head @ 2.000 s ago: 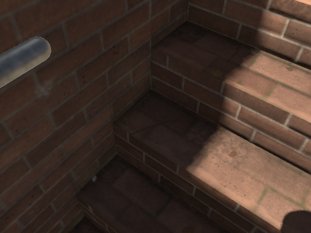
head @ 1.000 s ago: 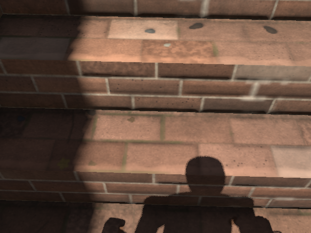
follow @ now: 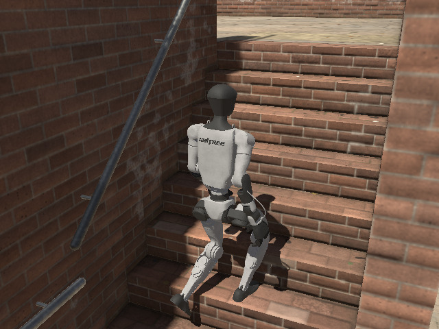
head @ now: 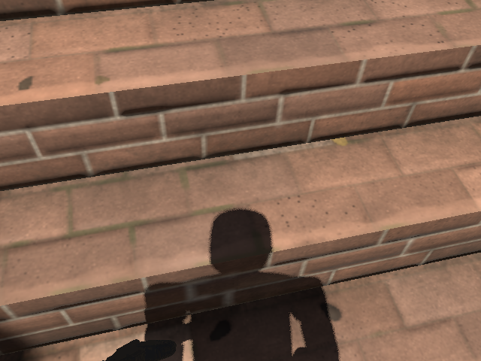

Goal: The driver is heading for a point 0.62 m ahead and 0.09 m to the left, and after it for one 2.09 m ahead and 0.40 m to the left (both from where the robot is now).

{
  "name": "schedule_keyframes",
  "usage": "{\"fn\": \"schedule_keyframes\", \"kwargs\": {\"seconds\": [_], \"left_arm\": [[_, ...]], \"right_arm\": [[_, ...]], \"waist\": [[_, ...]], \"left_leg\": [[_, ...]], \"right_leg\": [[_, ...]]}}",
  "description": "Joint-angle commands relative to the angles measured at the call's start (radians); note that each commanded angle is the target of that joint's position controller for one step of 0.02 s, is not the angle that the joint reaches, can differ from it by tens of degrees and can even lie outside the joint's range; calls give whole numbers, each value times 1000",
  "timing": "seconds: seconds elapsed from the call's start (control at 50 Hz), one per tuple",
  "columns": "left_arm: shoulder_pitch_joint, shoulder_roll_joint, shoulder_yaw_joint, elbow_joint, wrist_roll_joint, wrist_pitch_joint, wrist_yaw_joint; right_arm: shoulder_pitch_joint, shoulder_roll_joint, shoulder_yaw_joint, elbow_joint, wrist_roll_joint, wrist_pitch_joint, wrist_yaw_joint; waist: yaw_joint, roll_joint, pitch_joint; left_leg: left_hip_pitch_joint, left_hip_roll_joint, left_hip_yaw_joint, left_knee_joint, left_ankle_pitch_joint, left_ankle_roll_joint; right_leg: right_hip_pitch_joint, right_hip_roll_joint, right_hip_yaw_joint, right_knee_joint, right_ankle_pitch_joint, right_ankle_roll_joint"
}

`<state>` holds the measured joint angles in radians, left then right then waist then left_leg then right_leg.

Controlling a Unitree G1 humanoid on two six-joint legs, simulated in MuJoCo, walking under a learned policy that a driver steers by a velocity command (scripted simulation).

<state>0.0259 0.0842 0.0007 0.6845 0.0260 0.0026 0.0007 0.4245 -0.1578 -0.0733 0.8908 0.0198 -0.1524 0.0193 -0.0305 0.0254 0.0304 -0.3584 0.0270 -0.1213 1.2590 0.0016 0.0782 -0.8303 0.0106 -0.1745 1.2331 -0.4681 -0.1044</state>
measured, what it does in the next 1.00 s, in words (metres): climbs: left foot 0.21 m higher, then right foot 0.21 m higher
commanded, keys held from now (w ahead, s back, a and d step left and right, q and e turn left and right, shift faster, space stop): w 1.00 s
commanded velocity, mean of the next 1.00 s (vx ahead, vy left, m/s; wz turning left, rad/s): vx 0.50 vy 0.00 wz -0.01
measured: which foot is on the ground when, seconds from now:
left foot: up 0.00-0.34, down 0.36-0.88, up 0.90-1.00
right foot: down 0.00-0.38, up 0.40-0.84, down 0.86-1.00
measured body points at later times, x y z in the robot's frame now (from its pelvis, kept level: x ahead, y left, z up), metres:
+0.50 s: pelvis +0.25 +0.04 +0.25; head +0.24 +0.03 +0.69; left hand +0.36 +0.28 +0.14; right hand +0.34 -0.19 +0.10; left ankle +0.28 +0.10 -0.42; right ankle +0.18 -0.10 -0.23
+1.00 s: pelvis +0.50 +0.01 +0.44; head +0.50 +0.04 +0.89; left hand +0.64 +0.24 +0.31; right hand +0.57 -0.23 +0.33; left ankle +0.41 +0.13 -0.03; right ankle +0.57 -0.06 -0.21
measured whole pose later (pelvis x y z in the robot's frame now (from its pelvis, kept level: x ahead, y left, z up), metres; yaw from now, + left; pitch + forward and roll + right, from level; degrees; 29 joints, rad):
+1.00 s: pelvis +0.50 +0.01 +0.44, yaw +1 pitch +2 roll -4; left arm 0.17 0.18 0.05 0.87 0.03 -0.03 0.04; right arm 0.37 -0.15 -0.07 0.81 -0.03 -0.13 0.01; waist -0.03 0.01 -0.06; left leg -0.70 -0.05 -0.12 1.91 0.04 0.13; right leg -0.65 0.03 -0.22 1.07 -0.46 -0.11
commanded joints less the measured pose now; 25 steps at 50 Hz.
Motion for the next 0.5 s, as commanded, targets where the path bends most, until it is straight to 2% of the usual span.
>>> {"fn": "schedule_keyframes", "kwargs": {"seconds": [0.02, 0.04, 0.06, 0.08, 0.1, 0.12, 0.14, 0.16, 0.18, 0.2, 0.22, 0.24, 0.26, 0.28, 0.3, 0.32, 0.34, 0.36, 0.38, 0.4, 0.42, 0.44, 0.46, 0.48, 0.5], "left_arm": [[145, 147, 81, 116, -13, -60, 1], [186, 81, 61, 205, -3, -75, 3], [227, 23, 41, 241, 11, -83, 3], [271, 27, 40, 272, 2, -95, 3], [281, 12, 31, 293, -1, -106, 5], [300, 33, 29, 307, 8, -124, -3], [327, 68, 32, 325, 9, -142, -8], [372, 85, 33, 352, 4, -161, -19], [387, 112, 32, 360, -11, -171, -22], [370, 145, 38, 355, -11, -165, -20], [383, 144, 32, 362, -14, -160, -16], [403, 149, 30, 368, -39, -139, 5], [424, 175, 34, 339, -41, -132, 19], [343, 187, 32, 299, -73, -132, 27], [359, 205, 29, 273, -96, -140, 36], [350, 336, 65, 250, -93, -171, 42], [342, 407, 94, 230, -92, -186, 34], [352, 390, 104, 222, -102, -194, 7], [381, 324, 98, 189, -67, -200, -9], [305, 220, 95, 131, -29, -186, -53], [204, 122, 82, 65, 41, -168, -52], [153, 19, 57, -23, 56, -159, -36], [136, -43, 19, -75, 61, -156, -25], [174, -76, -2, -87, 47, -144, -8], [247, -59, -8, -50, 23, -124, 1]], "right_arm": [[-238, 49, 19, -300, -70, -12, -14], [-246, 103, 51, -327, -61, -7, -22], [-220, 142, 74, -322, -53, 5, -22], [-229, 152, 85, -329, -45, 24, -19], [-241, 156, 91, -325, -27, 37, -20], [-295, 136, 92, -336, -10, 50, -32], [-329, 134, 94, -346, 0, 65, -47], [-389, 136, 100, -358, 2, 83, -63], [-428, 134, 106, -378, 5, 93, -68], [-511, 127, 112, -427, -5, 97, -70], [-578, 109, 122, -458, -9, 101, -62], [-619, 107, 128, -483, -17, 112, -49], [-594, 78, 131, -456, -24, 118, -31], [-539, 94, 141, -429, -18, 111, -25], [-444, 60, 126, -335, -9, 114, -12], [-259, 64, 122, -290, 1, 124, -26], [-150, 25, 109, -264, 1, 127, -29], [-103, -24, 89, -253, -19, 135, -30], [-57, -133, 44, -199, -45, 138, -32], [-6, -228, 4, -120, -45, 167, -69], [-106, -224, -18, -126, -42, 166, -80], [-223, -165, -2, -92, -45, 150, -77], [-209, -80, 20, -18, -42, 111, -65], [-175, 17, 40, 57, -41, 91, -52], [-177, 103, 62, 82, -39, 78, -37]], "waist": [[52, -3, -208], [22, -12, -63], [-8, -2, -26], [-11, 1, 39], [-21, -1, 69], [-11, -20, 72], [-15, -59, 71], [3, -105, 70], [-10, -83, 78], [-28, -48, 70], [-22, -15, 70], [-23, -71, 9], [3, -70, -59], [-34, -85, -86], [-32, -42, -236], [-94, -174, -344], [-127, -231, -435], [-144, -222, -493], [-132, -99, -500], [-126, 177, -451], [-118, 83, -363], [-15, 6, -129], [40, -38, 21], [95, -82, 64], [127, -105, 61]], "left_leg": [[-576, -89, -63, 956, -11, 46], [-695, -90, -70, 1029, -77, 72], [-735, -83, -84, 1083, -102, 82], [-810, -81, -70, 1037, -164, 74], [-831, -83, -76, 956, -175, 70], [-834, -120, -14, 981, -242, 67], [-884, -124, 9, 1050, -276, 70], [-1004, -136, 38, 1220, -368, 78], [-1060, -115, 30, 1193, -388, 86], [-1039, -93, 47, 1092, -383, 92], [-960, -65, 128, 876, -351, 81], [-839, -11, 200, 705, -299, 87], [-635, -2, 320, 550, -295, 79], [-328, -7, 331, 305, -291, 87], [-123, -99, 402, 274, -285, 75], [-54, -113, 383, 226, -367, 67], [-39, -126, 339, 64, -466, 70], [49, -149, 275, -190, -505, 77], [171, -40, -23, -330, -570, 137], [256, 153, -635, -794, -883, 254], [132, 209, -855, -982, -1053, 214], [-14, 198, -754, -925, -1008, 161], [-136, 196, -562, -853, -841, 144], [-177, 160, -400, -806, -665, 108], [-181, 117, -258, -788, -507, 64]], "right_leg": [[528, -287, 844, -802, -211, -158], [459, -266, 683, -792, -78, -125], [428, -254, 574, -808, 89, -97], [422, -239, 469, -841, 215, -71], [400, -221, 365, -882, 286, -43], [389, -226, 313, -952, 413, -52], [406, -241, 295, -1000, 410, -62], [466, -242, 280, -1020, 435, -80], [498, -236, 234, -1046, 366, -66], [485, -222, 172, -1088, 382, -37], [440, -184, 117, -1156, 352, -21], [470, -190, 100, -1246, 459, -54], [475, -173, 52, -1340, 595, -95], [375, -148, -10, -1339, 907, -117], [435, -160, -3, -1210, 1441, -156], [597, -227, 7, -1032, 2055, -191], [768, -276, 39, -834, 2219, -184], [840, -274, 74, -618, 2160, -157], [673, -201, 149, -352, 1768, -91], [276, 57, 180, 86, 628, -35], [42, 147, 412, 666, 425, -14], [-169, 127, 418, 926, 491, -30], [-272, 111, 403, 976, 526, -57], [-300, 100, 409, 987, 546, -68], [-292, 104, 416, 1000, 540, -64]]}}
Keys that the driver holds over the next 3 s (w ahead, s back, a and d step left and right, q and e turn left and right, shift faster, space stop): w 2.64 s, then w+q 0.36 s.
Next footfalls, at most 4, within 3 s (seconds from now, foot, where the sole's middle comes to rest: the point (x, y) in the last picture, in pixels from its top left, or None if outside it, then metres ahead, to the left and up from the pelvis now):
0.36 left None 0.32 0.10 -0.45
0.86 right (277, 192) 0.61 -0.06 -0.25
1.30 left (168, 46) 0.79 0.14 -0.04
1.84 right None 1.08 -0.03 0.16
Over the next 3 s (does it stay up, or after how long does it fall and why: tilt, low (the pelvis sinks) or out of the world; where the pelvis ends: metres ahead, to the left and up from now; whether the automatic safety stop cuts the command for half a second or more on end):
stays up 1.46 -0.02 1.24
